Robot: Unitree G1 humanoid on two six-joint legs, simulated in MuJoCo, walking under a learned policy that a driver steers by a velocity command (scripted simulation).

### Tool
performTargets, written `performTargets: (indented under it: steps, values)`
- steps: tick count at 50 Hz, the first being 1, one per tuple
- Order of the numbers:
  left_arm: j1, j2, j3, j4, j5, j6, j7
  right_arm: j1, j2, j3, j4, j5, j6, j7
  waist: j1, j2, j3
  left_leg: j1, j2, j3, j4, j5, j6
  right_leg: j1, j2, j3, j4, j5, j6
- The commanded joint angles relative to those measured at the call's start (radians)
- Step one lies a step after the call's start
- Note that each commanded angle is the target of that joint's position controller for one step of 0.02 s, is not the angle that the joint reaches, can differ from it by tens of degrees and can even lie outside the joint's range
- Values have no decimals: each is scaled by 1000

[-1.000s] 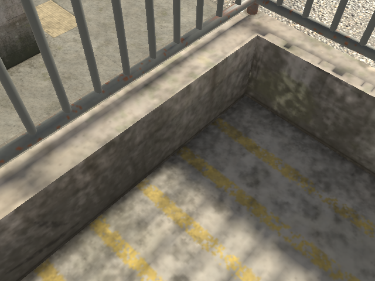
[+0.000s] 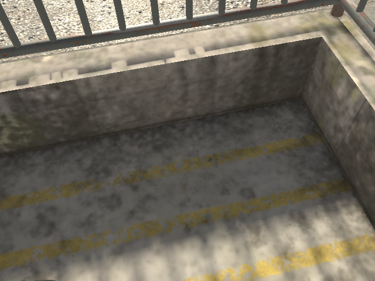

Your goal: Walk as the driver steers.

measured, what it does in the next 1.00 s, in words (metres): steps on the spot, turning right: left foot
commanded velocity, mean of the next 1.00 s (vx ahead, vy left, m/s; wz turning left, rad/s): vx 0.00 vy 0.00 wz -0.31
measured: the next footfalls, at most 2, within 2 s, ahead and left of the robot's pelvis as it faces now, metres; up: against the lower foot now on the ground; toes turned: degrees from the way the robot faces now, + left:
left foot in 0.44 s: +0.13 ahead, +0.11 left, +0.00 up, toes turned -16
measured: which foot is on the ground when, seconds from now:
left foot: down 0.00-0.00, up 0.02-0.42, down 0.44-1.00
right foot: down 0.00-1.00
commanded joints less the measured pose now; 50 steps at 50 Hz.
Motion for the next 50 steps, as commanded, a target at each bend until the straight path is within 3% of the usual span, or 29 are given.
performTargets:
  steps: [1, 2, 3, 4, 5, 7, 9, 12, 16, 19, 21, 22, 23, 24, 25, 28, 30, 31, 38, 50]
  values:
    - [157, 346, 103, -56, 27, -31, 22, -50, -35, -2, -143, -52, -24, 4, 33, -384, -225, -517, -130, -107, 553, -359, -34, 490, -304, 638, -184, 696, -327]
    - [161, 277, 90, -59, 46, -65, 5, -124, -93, -15, -146, -47, -24, -7, 108, -225, -304, -539, -131, -280, 683, -335, -24, 452, -323, 623, -227, 602, -373]
    - [140, 248, 75, -40, 41, -85, 6, -148, -104, -16, -153, -24, -27, -13, 83, -188, -252, -543, -122, -310, 685, -243, 6, 401, -268, 541, -243, 495, -324]
    - [89, 217, 67, -33, 17, -89, 17, -124, -105, -19, -136, -25, -29, -23, 44, -130, -200, -540, -103, -325, 634, -147, 19, 350, -204, 472, -243, 395, -262]
    - [21, 179, 51, -43, 3, -80, 29, -94, -126, -24, -119, -32, -25, -31, 13, -116, -179, -515, -92, -322, 588, -79, 18, 299, -183, 414, -234, 394, -225]
    - [-33, 152, 31, -59, 21, -71, 49, -43, -120, -22, -90, -36, -18, -26, -15, -123, -210, -395, -121, -293, 572, 2, 0, 209, -148, 346, -219, 503, -210]
    - [-20, 147, 25, -45, 28, -71, 57, -26, -87, -9, -79, -27, -12, -22, -8, -116, -226, -352, -136, -281, 492, 35, -17, 204, -130, 319, -206, 527, -208]
    - [-7, 155, 21, -23, 28, -65, 59, -49, -62, 9, -86, -25, -6, -17, 15, -132, -209, -307, -139, -284, 356, 45, -27, 195, -126, 332, -193, 465, -207]
    - [-25, 146, 9, -10, 36, -58, 46, -51, -76, 12, -95, -19, -4, -7, 34, -158, -172, -220, -143, -276, 236, 7, -13, 142, -135, 385, -172, 396, -216]
    - [-39, 124, -4, 6, 29, -56, 38, -34, -72, 15, -100, -16, -14, 1, 29, -162, -155, -148, -149, -266, 102, 1, 8, 141, -128, 427, -136, 398, -208]
    - [-55, 88, -19, 17, 19, -59, 40, 20, -56, 19, -88, -26, -28, 7, -21, -134, -148, 14, -140, -267, -159, 247, 39, 95, -73, 420, -112, 285, -147]
    - [-15, 50, -29, 22, 38, -67, 42, 27, -103, 13, -97, -47, -35, 4, 4, -36, -167, 108, -35, -373, -183, 474, 70, 52, -5, 373, -48, 134, -82]
    - [76, 49, -27, 39, 51, -75, 40, 0, -159, 8, -108, -58, -34, 0, 79, 156, -167, 132, 104, -505, -173, 700, 173, -3, 113, 257, 56, -151, -17]
    - [44, 68, -22, 33, 52, -76, 45, -20, -92, 28, -93, -57, -37, 0, 72, 240, -173, 35, 172, -595, -214, 609, 293, 40, 92, 205, 61, -224, 30]
    - [16, 97, -14, 40, 45, -73, 50, -54, -61, 40, -104, -51, -41, 1, 59, 202, -149, 26, 128, -558, -220, 528, 288, 68, 69, 192, 48, -184, 44]
    - [-21, 57, -23, 52, 45, -51, 47, -36, -83, 36, -90, -30, -48, -2, 37, 160, -152, 39, 18, -439, -178, 377, 177, 148, 50, 198, -95, 50, 40]
    - [-12, 64, -22, 70, 40, -48, 37, -4, -83, 39, -92, -33, -49, 0, 11, 75, -138, 28, -48, -359, -162, 260, 122, 154, 53, 206, -97, 114, 7]
    - [-11, 55, -23, 74, 38, -51, 34, -7, -82, 41, -93, -34, -48, 1, 12, 66, -133, 38, -60, -342, -147, 240, 112, 148, 52, 208, -104, 124, -3]
    - [10, 43, -25, 115, 40, -66, 41, 0, -53, 53, -94, -31, -34, 0, -6, -14, -119, 74, -90, -300, -102, 277, 109, 126, 39, 230, -132, 186, 1]
    - [47, 39, -27, 167, 38, -67, 62, 2, -47, 61, -47, -29, -36, 1, 4, -1, -95, 53, -103, -292, -124, 259, 100, 164, 38, 227, -139, 204, 14]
